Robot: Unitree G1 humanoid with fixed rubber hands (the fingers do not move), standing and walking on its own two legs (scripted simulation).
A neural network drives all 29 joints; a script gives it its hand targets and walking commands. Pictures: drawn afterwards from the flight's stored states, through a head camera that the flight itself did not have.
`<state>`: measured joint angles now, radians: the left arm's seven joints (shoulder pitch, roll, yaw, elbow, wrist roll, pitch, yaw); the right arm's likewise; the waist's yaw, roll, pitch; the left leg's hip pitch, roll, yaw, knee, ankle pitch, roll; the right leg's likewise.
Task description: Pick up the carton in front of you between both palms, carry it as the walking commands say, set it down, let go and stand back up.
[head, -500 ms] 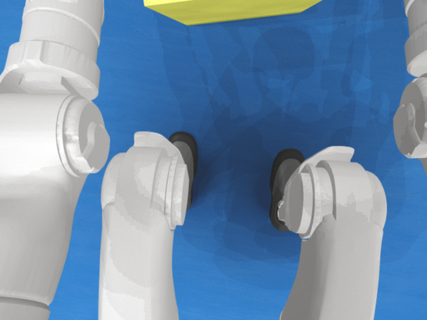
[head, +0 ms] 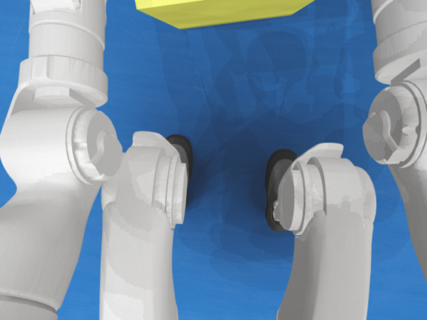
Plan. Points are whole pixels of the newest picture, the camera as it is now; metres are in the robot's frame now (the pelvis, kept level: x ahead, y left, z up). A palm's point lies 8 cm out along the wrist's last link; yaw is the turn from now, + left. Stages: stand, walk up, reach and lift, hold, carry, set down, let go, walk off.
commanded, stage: reach and lift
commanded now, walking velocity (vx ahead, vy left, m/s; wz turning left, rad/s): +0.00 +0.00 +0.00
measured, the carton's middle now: out of the picture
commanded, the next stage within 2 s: none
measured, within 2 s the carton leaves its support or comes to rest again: leaves its support in 0.14 s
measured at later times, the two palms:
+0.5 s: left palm out of the picture +0.51 +0.16 +0.01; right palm out of the picture +0.53 -0.14 +0.02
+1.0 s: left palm out of the picture +0.48 +0.16 +0.15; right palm out of the picture +0.49 -0.14 +0.15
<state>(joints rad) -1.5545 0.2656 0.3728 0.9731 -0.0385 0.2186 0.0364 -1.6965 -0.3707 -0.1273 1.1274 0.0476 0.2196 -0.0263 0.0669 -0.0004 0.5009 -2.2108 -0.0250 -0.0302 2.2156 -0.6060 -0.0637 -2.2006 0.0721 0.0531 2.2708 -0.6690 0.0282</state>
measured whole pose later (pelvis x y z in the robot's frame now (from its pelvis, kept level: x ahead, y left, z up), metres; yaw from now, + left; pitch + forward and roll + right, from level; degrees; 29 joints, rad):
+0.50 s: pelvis -0.01 +0.01 +0.09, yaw -2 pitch +43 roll +1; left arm -1.24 0.05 0.58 0.78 0.24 0.38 0.06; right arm -1.33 -0.11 -0.45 0.91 -0.25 0.37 -0.04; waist 0.05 -0.01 -0.05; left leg -2.14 -0.09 -0.08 1.88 -0.50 -0.09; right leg -2.13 0.13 0.10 1.91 -0.53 0.07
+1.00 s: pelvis +0.01 +0.01 +0.19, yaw -3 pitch +41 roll +0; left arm -0.93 -0.05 0.48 0.60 0.22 0.44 0.06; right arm -0.98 0.00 -0.43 0.68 -0.22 0.42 -0.02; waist 0.03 -0.02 -0.20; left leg -1.78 -0.09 -0.10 1.53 -0.47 -0.07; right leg -1.77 0.12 0.11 1.55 -0.50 0.06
